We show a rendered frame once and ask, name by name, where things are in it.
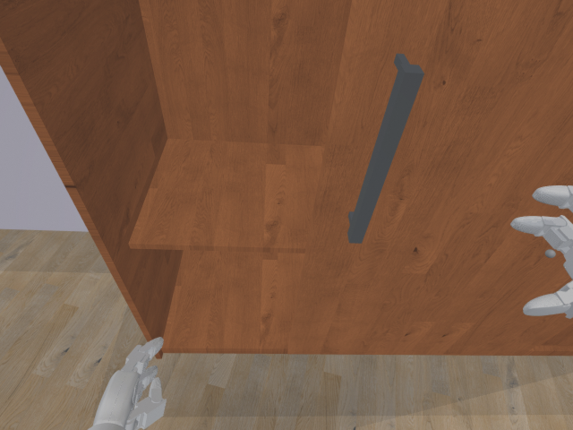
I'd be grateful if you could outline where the handle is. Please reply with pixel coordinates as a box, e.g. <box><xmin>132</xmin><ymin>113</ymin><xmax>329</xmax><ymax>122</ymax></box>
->
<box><xmin>347</xmin><ymin>54</ymin><xmax>424</xmax><ymax>244</ymax></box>

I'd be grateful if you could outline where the wardrobe door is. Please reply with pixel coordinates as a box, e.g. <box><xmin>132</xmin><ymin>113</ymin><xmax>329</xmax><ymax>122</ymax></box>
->
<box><xmin>288</xmin><ymin>0</ymin><xmax>573</xmax><ymax>356</ymax></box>
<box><xmin>537</xmin><ymin>321</ymin><xmax>573</xmax><ymax>346</ymax></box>

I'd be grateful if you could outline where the robot right hand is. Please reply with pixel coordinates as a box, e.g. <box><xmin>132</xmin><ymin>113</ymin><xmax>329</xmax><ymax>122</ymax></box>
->
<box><xmin>510</xmin><ymin>185</ymin><xmax>573</xmax><ymax>319</ymax></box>

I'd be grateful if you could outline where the robot left hand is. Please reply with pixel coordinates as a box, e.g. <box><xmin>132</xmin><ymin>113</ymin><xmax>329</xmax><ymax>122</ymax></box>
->
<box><xmin>93</xmin><ymin>337</ymin><xmax>167</xmax><ymax>430</ymax></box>

